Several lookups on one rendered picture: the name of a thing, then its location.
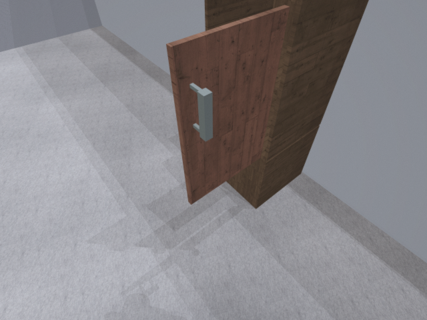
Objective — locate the handle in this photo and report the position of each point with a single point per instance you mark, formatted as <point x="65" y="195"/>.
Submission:
<point x="205" y="111"/>

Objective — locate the cupboard door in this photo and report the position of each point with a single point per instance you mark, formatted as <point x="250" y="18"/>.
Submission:
<point x="238" y="62"/>

